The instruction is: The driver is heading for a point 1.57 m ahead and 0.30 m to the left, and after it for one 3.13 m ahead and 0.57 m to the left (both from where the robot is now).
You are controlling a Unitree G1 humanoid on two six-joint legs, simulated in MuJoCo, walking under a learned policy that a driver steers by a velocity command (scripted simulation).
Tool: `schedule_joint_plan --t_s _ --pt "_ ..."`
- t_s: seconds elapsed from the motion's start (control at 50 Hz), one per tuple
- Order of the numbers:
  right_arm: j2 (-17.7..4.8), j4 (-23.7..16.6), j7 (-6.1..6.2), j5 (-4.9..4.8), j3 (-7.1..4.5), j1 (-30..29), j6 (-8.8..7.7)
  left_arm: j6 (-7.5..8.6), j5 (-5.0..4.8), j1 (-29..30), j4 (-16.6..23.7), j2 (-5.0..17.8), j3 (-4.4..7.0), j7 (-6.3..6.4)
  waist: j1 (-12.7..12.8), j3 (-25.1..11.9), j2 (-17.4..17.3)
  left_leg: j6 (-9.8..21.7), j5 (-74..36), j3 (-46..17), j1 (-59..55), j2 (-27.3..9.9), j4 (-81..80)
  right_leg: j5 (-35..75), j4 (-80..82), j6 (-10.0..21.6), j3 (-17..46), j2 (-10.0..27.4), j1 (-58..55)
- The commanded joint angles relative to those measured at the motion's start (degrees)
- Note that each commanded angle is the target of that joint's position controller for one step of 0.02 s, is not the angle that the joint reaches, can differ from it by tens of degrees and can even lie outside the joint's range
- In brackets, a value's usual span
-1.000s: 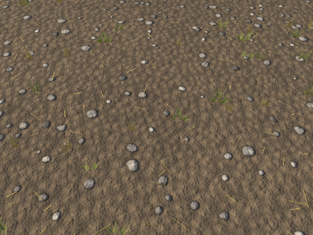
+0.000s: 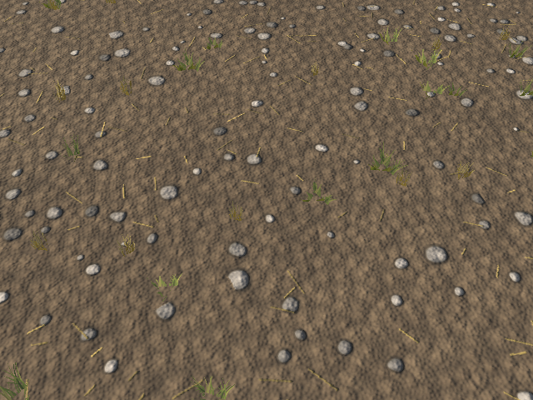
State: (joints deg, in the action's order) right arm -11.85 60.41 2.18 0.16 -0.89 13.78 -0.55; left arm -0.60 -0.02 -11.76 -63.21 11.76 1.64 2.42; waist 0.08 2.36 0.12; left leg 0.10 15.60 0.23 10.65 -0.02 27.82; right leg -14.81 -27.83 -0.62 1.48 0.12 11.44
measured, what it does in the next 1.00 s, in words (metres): steps on the spot: left foot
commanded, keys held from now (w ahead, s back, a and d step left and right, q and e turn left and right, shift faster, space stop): no key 0.12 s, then w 0.16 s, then no key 0.72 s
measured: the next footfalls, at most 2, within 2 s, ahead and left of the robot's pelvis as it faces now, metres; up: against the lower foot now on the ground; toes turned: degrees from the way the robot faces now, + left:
left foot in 0.64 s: +0.16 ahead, +0.13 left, +0.00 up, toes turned +4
right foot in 1.90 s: +0.26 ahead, -0.09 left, +0.00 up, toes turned +0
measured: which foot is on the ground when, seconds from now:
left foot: down 0.00-0.38, up 0.40-0.62, down 0.64-1.00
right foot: down 0.00-1.00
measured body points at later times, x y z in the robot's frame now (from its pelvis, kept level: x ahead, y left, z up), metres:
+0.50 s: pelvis +0.06 -0.03 +0.00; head +0.07 -0.04 +0.45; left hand +0.05 +0.21 -0.15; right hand +0.09 -0.28 -0.16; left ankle +0.00 +0.10 -0.69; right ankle +0.01 -0.12 -0.74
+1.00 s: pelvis +0.10 -0.01 +0.00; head +0.11 +0.00 +0.45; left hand +0.10 +0.24 -0.16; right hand +0.17 -0.26 -0.15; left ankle +0.10 +0.11 -0.74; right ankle +0.01 -0.12 -0.74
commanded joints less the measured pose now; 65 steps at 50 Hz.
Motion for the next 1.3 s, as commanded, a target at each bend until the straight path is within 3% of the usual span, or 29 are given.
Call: schedule_joint_plan --t_s 0.02,0.12,0.14,0.18,0.22,0.28,0.3,0.34,0.36,0.38,0.4,0.42,0.44,0.48,0.52,0.56,0.6,0.62,0.64,0.66,0.68,0.7,0.76,0.94,1.28,1.3 --pt "-5.6 -1.0 0.16 -0.02 -0.87 2.3 -0.35 0.39 0.0 -1.9 1.0 5.6 0.69 0.18 0.0 0.2 -0.2 0.9 -6.2 -1.3 2.1 -1.4 -5.4 7.2 4.4 1.2 0.7 0.9 0.1" --pt "-5.2 -0.3 0.15 -0.06 -0.73 3.0 -0.3 0.45 -0.02 -2.7 0.5 5.2 0.44 0.22 0.0 0.4 -0.2 1.0 -6.0 -1.3 2.2 -1.3 -5.4 7.0 4.4 1.1 0.5 0.9 0.4" --pt "-4.7 0.4 0.21 -0.08 -0.62 4.1 -0.21 0.41 -0.03 -3.9 -0.2 4.5 0.28 0.25 0.0 -1.0 -0.3 1.2 0.0 -0.9 1.7 -0.7 -5.7 1.3 4.4 1.3 -0.3 0.2 -0.1" --pt "-6.6 0.2 0.56 -0.8 -1.35 4.3 0.07 0.42 -0.67 -4.4 -0.1 5.6 0.71 0.46 -0.1 1.8 -1.4 3.3 19.9 -1.9 4.9 -0.5 -5.7 -17.4 1.8 2.7 -1.8 -1.7 4.1" --pt "-7.6 -0.4 0.51 -1.24 -1.73 5.1 -0.68 1.55 -0.73 -3.2 1.3 5.0 0.63 0.28 -0.8 6.1 -3.0 6.1 29.4 -7.4 7.4 -4.1 -8.2 -22.7 -0.5 4.0 -0.9 -1.0 10.0" --pt "-10.8 0.4 -0.18 -1.81 -3.16 9.5 -2.37 4.22 -1.12 -1.7 2.9 1.9 0.08 -1.05 -1.8 5.3 -10.3 12.5 33.0 -23.8 2.8 -15.3 -15.9 -10.7 -12.7 3.7 -4.3 -1.2 14.7" --pt "-10.3 -0.4 -0.27 -1.55 -3.07 7.7 -2.5 4.66 -1.09 -1.2 3.1 2.1 0.06 -1.36 -1.2 6.4 -9.3 13.3 28.2 -25.6 5.4 -16.7 -16.6 -8.9 -14.1 4.4 -3.1 -0.1 13.3" --pt "-9.6 -2.6 -0.54 -1.38 -2.65 1.4 -2.22 4.85 -0.96 -5.8 1.7 0.6 -0.24 -1.42 2.9 6.3 -8.2 9.9 13.9 -16.9 10.2 -12.3 -11.8 -8.4 -2.7 5.6 -4.1 -0.8 3.9" --pt "-8.5 -3.2 -0.6 -1.56 -2.39 -0.2 -2.01 4.6 -0.46 -9.0 0.3 2.1 0.21 -1.26 3.8 5.4 -5.8 7.0 3.5 -11.6 11.9 -8.4 -5.9 -2.0 2.8 5.1 -2.5 -0.7 -2.3" --pt "-5.9 -3.5 -0.39 -1.21 -1.83 0.1 -2.12 4.32 -0.25 -12.7 -0.7 6.9 1.44 -1.08 3.5 2.1 2.7 2.9 -2.0 -2.8 13.9 -2.2 5.6 7.7 5.1 5.8 5.5 4.7 -7.4" --pt "-2.9 -4.4 0.17 -0.35 -0.95 1.6 -2.43 4.03 -0.68 -15.8 -1.1 11.8 2.4 -1.41 3.2 -1.0 14.4 -1.0 6.9 3.1 18.7 2.8 15.2 17.7 8.2 11.0 17.6 13.1 -11.5" --pt "-3.6 -4.2 0.36 -0.68 -1.02 1.3 -2.39 4.53 0.45 -16.7 -1.0 8.0 1.11 -1.56 3.7 -1.4 13.5 -2.2 18.2 -0.8 20.7 0.8 22.9 29.3 9.5 15.6 24.7 19.2 -11.8" --pt "-4.5 -3.6 0.14 -1.3 -1.35 2.1 -2.14 5.06 0.9 -14.7 -0.3 5.8 0.35 -1.5 2.2 -0.6 9.0 -2.5 20.3 -2.8 21.7 -0.6 30.3 37.8 7.8 16.5 21.9 19.7 -11.6" --pt "-4.1 -2.8 -0.18 -1.19 -1.39 2.1 -1.86 5.25 0.22 -9.9 1.8 6.7 0.37 -1.39 0.2 -1.5 4.7 -2.0 16.2 -3.2 22.7 -3.0 30.7 43.5 6.2 14.2 14.7 17.1 -11.8" --pt "-3.5 -3.3 -0.32 -1.35 -1.35 -0.9 -1.78 4.37 0.16 -7.2 2.4 4.9 -0.41 -0.93 -0.5 -1.3 5.2 -2.0 11.2 -1.7 17.6 -3.6 19.4 45.3 6.0 10.5 7.8 12.4 -9.3" --pt "-2.4 -3.0 -0.43 -1.72 -0.91 -1.5 -1.45 3.17 0.42 -8.1 1.8 5.9 -0.41 -0.5 -0.3 -2.8 6.9 -2.0 5.6 1.2 10.1 -1.3 10.0 49.0 4.5 9.4 4.1 9.5 -7.5" --pt "-2.8 -1.8 -0.24 -1.6 -1.02 0.7 -0.57 2.47 -0.66 -7.4 1.6 7.4 -0.04 -0.36 -2.1 -3.4 5.7 -1.1 -8.0 2.5 1.0 0.0 -1.4 46.4 3.8 8.8 3.1 8.7 -4.5" --pt "-4.2 -1.6 -0.03 -0.9 -1.27 1.0 0.0 2.58 -1.19 -8.8 1.0 8.1 0.35 -0.61 -2.2 -3.4 4.6 -0.2 -15.8 1.0 -3.4 -0.6 -4.6 40.2 4.7 7.4 3.2 7.8 -2.8" --pt "-6.9 -1.7 0.4 -0.36 -1.81 1.8 0.56 3.0 -0.64 -10.0 0.9 8.1 0.62 -0.93 -1.5 -4.7 1.3 1.0 -27.9 -2.4 -8.4 -3.9 -3.4 29.4 5.2 5.4 2.5 5.9 -0.8" --pt "-9.1 -2.2 0.51 -0.77 -2.23 -0.5 0.99 3.23 0.2 -12.6 0.5 5.8 0.46 -1.18 1.1 -4.2 -3.8 3.4 -33.7 -2.8 -9.3 -4.8 0.9 17.8 6.7 3.5 0.2 2.1 1.1" --pt "-7.7 -2.4 0.33 -1.18 -2.17 -2.4 1.17 3.07 0.46 -13.1 -0.1 3.6 0.0 -1.15 0.9 -3.5 -4.2 4.8 -31.6 -2.8 -8.7 -4.7 2.4 13.6 7.1 2.1 -1.0 0.9 1.3" --pt "-6.6 -2.3 0.15 -1.21 -2.18 -2.8 1.1 2.83 0.12 -11.4 0.0 3.9 0.13 -1.08 -0.1 -2.0 -2.5 4.7 -30.7 -2.9 -8.0 -4.0 2.5 14.0 6.0 1.3 -1.6 0.3 1.8" --pt "-6.5 -1.8 -0.25 -0.87 -2.56 -3.5 0.11 1.81 0.06 -10.6 0.4 4.2 0.16 -0.49 -0.2 -3.2 -1.0 4.3 -34.1 -3.1 -7.4 -3.7 2.5 20.1 3.9 1.0 -1.8 0.7 0.2" --pt "-6.2 -0.2 -0.45 -0.86 -2.9 -5.8 -0.05 0.44 0.1 -9.3 0.3 4.8 0.43 0.27 0.3 -3.1 -0.6 4.1 -29.1 -2.8 -4.4 -3.1 0.5 15.8 4.6 1.0 -1.7 1.5 -3.5" --pt "-5.1 1.7 0.28 -0.53 -2.86 -5.0 0.81 1.12 0.24 -10.4 -0.8 3.1 0.11 0.51 -0.2 1.0 -0.2 3.2 -13.7 -2.6 -2.0 -2.0 -2.7 2.0 7.2 1.0 -2.2 1.6 1.6" --pt "-4.6 2.2 0.31 -0.54 -2.78 -4.0 0.9 1.12 0.14 -11.7 -1.4 2.7 0.08 0.56 -0.1 -0.1 -0.2 3.2 -6.4 -1.9 -2.2 -1.2 -2.6 -4.2 7.3 1.4 -2.7 1.1 1.4"
Velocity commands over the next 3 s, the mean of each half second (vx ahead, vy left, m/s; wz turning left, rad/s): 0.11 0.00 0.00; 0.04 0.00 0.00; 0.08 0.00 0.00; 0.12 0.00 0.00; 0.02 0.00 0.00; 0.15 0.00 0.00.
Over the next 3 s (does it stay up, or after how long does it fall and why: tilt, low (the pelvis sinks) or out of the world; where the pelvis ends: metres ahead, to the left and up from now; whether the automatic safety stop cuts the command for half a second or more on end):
stays up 0.24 -0.01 0.00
